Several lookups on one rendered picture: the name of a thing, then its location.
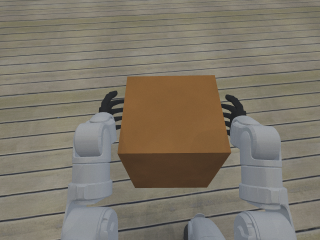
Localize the right robot forearm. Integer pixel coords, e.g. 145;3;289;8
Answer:
230;115;297;240

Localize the robot right shin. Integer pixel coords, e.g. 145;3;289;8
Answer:
193;213;205;219

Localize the left robot forearm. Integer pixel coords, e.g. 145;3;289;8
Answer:
60;112;117;240

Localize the right robot upper arm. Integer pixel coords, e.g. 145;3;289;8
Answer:
233;211;296;240

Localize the left robot hand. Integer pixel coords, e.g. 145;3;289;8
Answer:
98;90;124;130

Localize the carton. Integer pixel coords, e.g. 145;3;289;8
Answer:
117;75;231;188

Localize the right robot thigh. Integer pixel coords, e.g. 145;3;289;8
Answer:
188;217;226;240

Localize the left robot upper arm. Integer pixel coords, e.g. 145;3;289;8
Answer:
61;207;119;240

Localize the right robot hand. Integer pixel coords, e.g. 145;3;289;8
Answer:
221;94;247;136

